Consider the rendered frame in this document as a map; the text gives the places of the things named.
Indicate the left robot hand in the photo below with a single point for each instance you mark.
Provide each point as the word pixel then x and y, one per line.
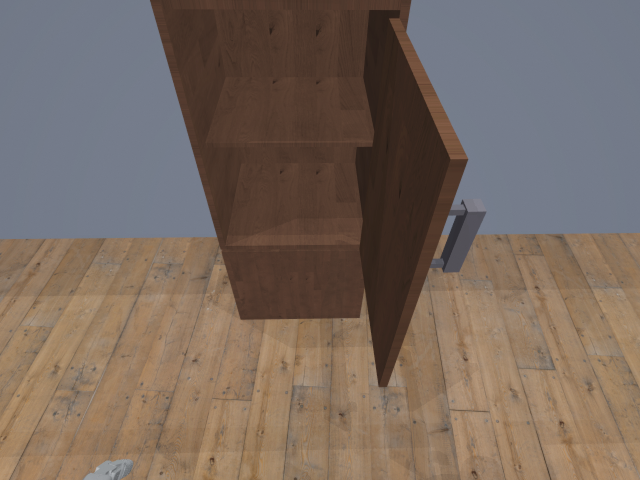
pixel 109 470

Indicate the handle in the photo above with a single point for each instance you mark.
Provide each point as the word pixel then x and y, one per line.
pixel 469 216

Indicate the cupboard door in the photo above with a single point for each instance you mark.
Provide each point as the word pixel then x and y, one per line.
pixel 417 163

